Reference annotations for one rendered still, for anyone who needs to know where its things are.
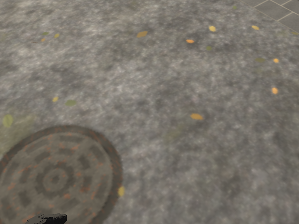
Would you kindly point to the robot left hand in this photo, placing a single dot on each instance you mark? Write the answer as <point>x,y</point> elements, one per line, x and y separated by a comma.
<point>48,219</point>

